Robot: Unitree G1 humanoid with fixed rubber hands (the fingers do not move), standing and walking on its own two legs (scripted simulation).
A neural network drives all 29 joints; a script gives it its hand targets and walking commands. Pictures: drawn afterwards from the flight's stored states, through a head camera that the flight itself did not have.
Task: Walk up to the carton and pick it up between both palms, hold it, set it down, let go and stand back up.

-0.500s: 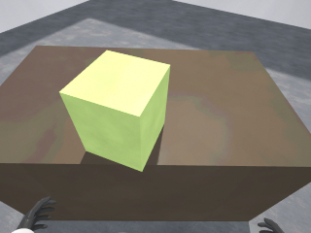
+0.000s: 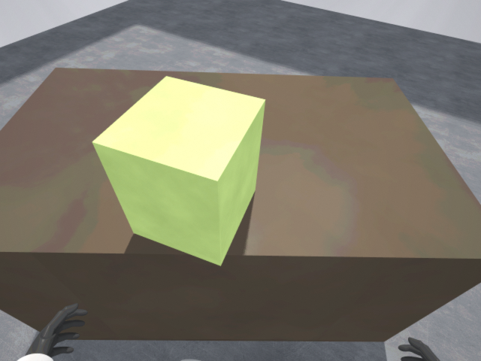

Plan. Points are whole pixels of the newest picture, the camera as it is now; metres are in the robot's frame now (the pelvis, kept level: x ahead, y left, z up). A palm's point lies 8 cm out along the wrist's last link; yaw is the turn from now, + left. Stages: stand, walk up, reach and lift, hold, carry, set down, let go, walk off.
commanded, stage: walk up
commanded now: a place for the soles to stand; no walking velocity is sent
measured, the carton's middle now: (193, 172) +0.43 +0.11 +0.06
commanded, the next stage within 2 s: none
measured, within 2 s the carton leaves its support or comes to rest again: neither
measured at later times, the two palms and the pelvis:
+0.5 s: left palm (42, 355) +0.14 +0.32 -0.06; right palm out of the picture +0.11 -0.31 -0.07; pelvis +0.00 +0.00 +0.00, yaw +0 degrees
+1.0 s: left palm (41, 356) +0.14 +0.33 -0.06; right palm out of the picture +0.11 -0.31 -0.07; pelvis +0.00 +0.00 +0.00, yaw +0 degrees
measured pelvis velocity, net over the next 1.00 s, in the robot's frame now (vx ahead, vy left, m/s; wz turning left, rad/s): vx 0.00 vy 0.00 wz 0.00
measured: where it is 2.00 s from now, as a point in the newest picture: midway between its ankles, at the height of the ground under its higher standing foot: outside the picture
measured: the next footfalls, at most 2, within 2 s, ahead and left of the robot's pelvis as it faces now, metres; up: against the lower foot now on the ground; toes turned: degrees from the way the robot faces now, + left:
none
